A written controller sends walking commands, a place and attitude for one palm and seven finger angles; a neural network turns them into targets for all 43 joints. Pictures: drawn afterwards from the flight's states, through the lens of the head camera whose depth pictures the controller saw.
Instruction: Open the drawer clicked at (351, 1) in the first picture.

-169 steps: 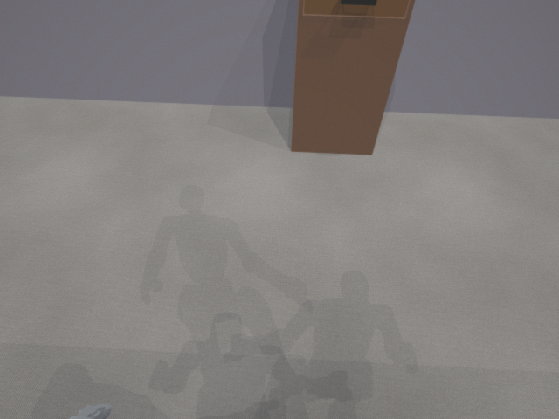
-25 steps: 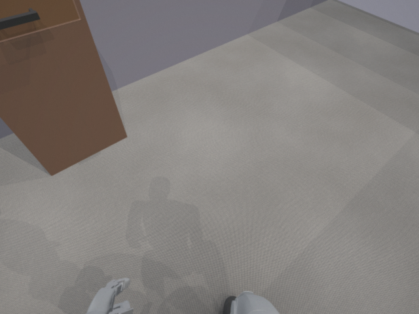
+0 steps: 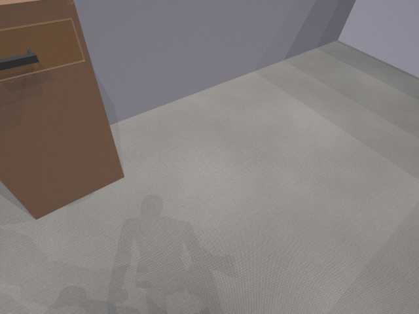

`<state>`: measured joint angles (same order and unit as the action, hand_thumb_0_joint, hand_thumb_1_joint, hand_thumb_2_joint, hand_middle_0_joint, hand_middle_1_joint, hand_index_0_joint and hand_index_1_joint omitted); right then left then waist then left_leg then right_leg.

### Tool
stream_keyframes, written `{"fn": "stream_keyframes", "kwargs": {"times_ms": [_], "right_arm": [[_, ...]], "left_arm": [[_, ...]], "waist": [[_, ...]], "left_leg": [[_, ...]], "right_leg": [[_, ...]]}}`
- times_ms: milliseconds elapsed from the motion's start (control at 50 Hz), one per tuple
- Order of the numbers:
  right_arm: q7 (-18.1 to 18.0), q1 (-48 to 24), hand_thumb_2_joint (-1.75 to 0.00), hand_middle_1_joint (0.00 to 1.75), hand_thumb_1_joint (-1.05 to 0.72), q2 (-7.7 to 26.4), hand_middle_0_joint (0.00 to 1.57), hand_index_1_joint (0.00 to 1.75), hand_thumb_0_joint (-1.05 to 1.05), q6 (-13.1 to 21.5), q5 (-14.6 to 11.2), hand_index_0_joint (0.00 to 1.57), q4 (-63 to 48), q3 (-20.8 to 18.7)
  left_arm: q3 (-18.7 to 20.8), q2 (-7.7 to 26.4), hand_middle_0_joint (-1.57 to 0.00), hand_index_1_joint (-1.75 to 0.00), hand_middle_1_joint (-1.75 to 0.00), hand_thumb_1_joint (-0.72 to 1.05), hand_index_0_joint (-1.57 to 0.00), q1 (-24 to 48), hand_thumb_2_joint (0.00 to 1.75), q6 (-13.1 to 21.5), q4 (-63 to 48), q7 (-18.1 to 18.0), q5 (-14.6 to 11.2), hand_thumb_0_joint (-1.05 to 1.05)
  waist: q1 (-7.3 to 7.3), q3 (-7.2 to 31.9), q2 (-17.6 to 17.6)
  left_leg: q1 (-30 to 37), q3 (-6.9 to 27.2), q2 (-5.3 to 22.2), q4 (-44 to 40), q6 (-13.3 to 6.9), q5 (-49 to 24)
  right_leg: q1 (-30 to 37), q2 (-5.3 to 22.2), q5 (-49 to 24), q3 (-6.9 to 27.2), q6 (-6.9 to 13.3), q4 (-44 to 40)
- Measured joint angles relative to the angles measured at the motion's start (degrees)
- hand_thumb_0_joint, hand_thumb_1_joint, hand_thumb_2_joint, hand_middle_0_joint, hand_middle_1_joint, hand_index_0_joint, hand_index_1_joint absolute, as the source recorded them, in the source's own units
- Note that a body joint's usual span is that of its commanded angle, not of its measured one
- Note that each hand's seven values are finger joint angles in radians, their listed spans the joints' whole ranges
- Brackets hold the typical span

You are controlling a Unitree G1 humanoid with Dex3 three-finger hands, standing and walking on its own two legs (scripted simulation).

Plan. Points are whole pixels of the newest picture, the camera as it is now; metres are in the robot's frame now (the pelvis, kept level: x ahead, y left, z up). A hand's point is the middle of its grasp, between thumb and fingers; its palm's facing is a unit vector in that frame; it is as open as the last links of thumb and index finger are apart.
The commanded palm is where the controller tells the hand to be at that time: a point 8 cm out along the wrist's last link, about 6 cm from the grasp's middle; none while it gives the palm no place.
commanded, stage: walk to a spot facing it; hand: left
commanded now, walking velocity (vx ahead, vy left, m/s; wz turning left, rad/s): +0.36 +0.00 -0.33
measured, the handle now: (9, 59) +0.73 +0.67 +0.05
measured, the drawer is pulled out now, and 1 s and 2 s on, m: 0.00 0.00 0.00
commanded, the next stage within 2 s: turn to face it in 0.28 s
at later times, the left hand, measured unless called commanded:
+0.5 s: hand (175, 225) +0.36 +0.11 -0.16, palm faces -0.18 -0.95 -0.25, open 7.3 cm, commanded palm none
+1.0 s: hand (156, 232) +0.34 +0.16 -0.18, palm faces +0.15 -0.97 -0.21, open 7.3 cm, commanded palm none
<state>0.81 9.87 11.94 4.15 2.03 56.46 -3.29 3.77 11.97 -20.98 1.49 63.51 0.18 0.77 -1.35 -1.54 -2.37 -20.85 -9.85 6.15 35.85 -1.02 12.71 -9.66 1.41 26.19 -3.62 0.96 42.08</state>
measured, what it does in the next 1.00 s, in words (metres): walks ahead: right foot, then left foot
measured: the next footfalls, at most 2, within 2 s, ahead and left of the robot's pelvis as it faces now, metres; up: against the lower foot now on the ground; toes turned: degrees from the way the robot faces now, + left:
right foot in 0.44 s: +0.33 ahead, -0.17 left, +0.00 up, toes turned -20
left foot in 0.92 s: +0.34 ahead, +0.06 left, +0.00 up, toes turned +14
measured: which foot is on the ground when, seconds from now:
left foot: down 0.00-0.44, up 0.46-0.90, down 0.92-1.00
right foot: up 0.00-0.42, down 0.44-0.92, up 0.94-1.00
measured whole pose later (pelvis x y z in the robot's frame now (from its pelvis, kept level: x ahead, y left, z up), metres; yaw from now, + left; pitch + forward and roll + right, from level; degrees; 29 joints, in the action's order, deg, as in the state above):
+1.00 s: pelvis +0.29 -0.05 +0.00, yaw +6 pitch +1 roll -1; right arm 0.6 10.1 10.8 -0.7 1.4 52.2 -3.4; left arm 4.7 13.2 -9.8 -3.1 54.5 -1.3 0.9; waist 0.9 -4.4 -2.8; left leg -21.2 -6.9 3.3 39.2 -2.3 19.0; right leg -24.1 6.9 30.6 -11.5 -3.3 55.9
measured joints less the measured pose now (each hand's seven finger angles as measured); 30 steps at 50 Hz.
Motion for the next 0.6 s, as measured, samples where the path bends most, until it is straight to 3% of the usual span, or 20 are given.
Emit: {"fn": "stream_keyframes", "kwargs": {"times_ms": [60,140,220,300,380,420,440,460,500,520,560,600], "right_arm": [[-0.72,1.15,-0.90,0.30,-0.93,-1.36,0.20,0.30,0.01,0.65,-0.13,0.19,-0.25,0.70],[-1.60,4.87,-0.90,0.30,-0.92,-3.64,0.20,0.30,0.01,0.64,-0.47,0.20,2.04,1.18],[-1.72,9.00,-0.90,0.30,-0.94,-4.55,0.20,0.30,0.01,0.20,-0.79,0.20,4.79,1.06],[-1.57,12.11,-0.90,0.30,-0.93,-5.29,0.20,0.30,0.01,-0.34,-0.71,0.20,6.49,0.81],[-1.47,14.31,-0.90,0.30,-0.92,-5.22,0.20,0.30,0.01,-0.95,-0.48,0.20,7.18,0.37],[-1.45,15.48,-0.90,0.30,-0.92,-4.95,0.20,0.30,0.01,-1.35,-0.60,0.20,7.58,0.23],[-1.31,16.21,-0.90,0.30,-0.91,-5.11,0.21,0.30,0.01,-1.61,-0.89,0.20,7.95,0.30],[-1.25,15.85,-0.90,0.30,-0.91,-4.98,0.21,0.30,0.01,-2.10,-1.28,0.20,8.40,0.38],[-1.52,14.10,-0.90,0.30,-0.91,-4.40,0.20,0.30,0.01,-3.16,-1.86,0.20,8.68,0.42],[-1.68,13.15,-0.90,0.30,-0.91,-4.16,0.20,0.30,0.01,-3.52,-1.88,0.20,8.54,0.38],[-1.93,11.05,-0.90,0.30,-0.91,-3.61,0.20,0.30,0.01,-4.03,-1.64,0.20,7.81,0.31],[-2.01,9.04,-0.90,0.30,-0.91,-3.20,0.20,0.30,0.01,-4.43,-1.41,0.19,6.52,0.38]], "left_arm": [[0.02,-0.13,-0.20,-0.30,-0.30,0.92,-0.20,0.39,0.90,-1.07,0.99,0.53,0.29,0.00],[0.39,-0.57,-0.20,-0.30,-0.30,0.91,-0.20,2.45,0.90,-1.64,-0.44,0.96,0.66,0.01],[0.75,-1.52,-0.20,-0.30,-0.30,0.91,-0.20,5.06,0.90,-2.31,-2.73,1.19,0.81,0.01],[1.20,-1.54,-0.20,-0.30,-0.30,0.93,-0.20,8.08,0.90,-2.87,-4.27,1.26,0.83,0.01],[1.27,-1.10,-0.20,-0.30,-0.30,0.93,-0.20,11.18,0.90,-2.64,-5.68,1.51,0.75,0.01],[1.08,-0.72,-0.20,-0.30,-0.30,0.92,-0.20,12.38,0.90,-1.56,-6.56,1.54,0.84,0.01],[0.93,-0.17,-0.20,-0.30,-0.30,0.92,-0.20,12.76,0.90,-0.50,-7.01,1.40,0.97,0.01],[0.93,-0.11,-0.20,-0.30,-0.30,0.92,-0.20,13.58,0.90,0.60,-7.10,0.98,0.89,0.00],[0.33,-0.60,-0.20,-0.30,-0.30,0.92,-0.20,15.03,0.90,1.59,-7.10,0.22,0.25,0.00],[-0.04,-0.94,-0.20,-0.30,-0.30,0.92,-0.20,15.47,0.90,1.64,-7.07,-0.11,0.10,0.00],[-0.75,-1.95,-0.20,-0.30,-0.30,0.92,-0.20,16.00,0.90,1.48,-6.83,-0.83,-0.03,0.00],[-1.46,-3.02,-0.20,-0.30,-0.30,0.91,-0.20,16.09,0.90,1.23,-6.55,-1.25,0.02,0.00]], "waist": [[0.53,-0.24,-0.53],[0.30,-0.06,-0.57],[0.44,-0.14,-0.01],[1.58,-1.48,0.83],[3.49,-3.47,2.03],[4.06,-4.24,2.92],[4.17,-4.18,2.49],[4.01,-4.60,2.68],[4.49,-5.40,3.54],[4.64,-5.33,3.72],[4.80,-4.72,4.20],[5.04,-3.69,4.31]], "left_leg": [[4.01,-1.78,-0.36,-1.83,-0.47,3.03],[10.58,-3.80,-1.00,-9.03,0.05,2.37],[15.79,-5.64,-1.44,-14.15,0.75,2.71],[20.16,-7.86,-1.04,-16.11,2.34,4.78],[23.48,-10.42,0.54,-14.00,4.90,9.21],[23.76,-11.00,2.61,-8.94,6.22,12.95],[22.09,-10.44,3.63,-2.95,6.07,14.78],[18.55,-7.34,4.27,6.37,5.38,16.72],[10.38,0.83,2.98,23.79,4.03,18.23],[6.75,3.32,2.06,29.75,3.65,17.50],[0.78,5.73,1.25,34.83,3.17,14.09],[-3.47,6.37,0.96,33.28,3.30,11.41]], "right_leg": [[-9.30,0.65,-1.75,0.83,0.64,19.67],[-18.19,3.09,-8.89,0.43,-0.32,24.65],[-23.38,5.24,-14.03,0.12,-1.64,19.64],[-24.23,5.94,-16.41,-1.78,-2.02,8.74],[-22.04,4.21,-15.61,-3.82,-0.55,-0.74],[-18.77,2.41,-15.99,-5.20,0.73,-5.54],[-16.98,2.24,-19.97,-5.52,2.12,-7.68],[-17.61,1.96,-19.84,-5.67,3.50,-5.17],[-16.83,1.52,-14.79,-6.45,4.57,-2.17],[-15.64,1.42,-13.22,-6.87,4.59,-2.65],[-12.87,1.16,-13.21,-7.92,3.63,-5.70],[-10.52,1.05,-13.98,-8.95,3.70,-9.10]]}}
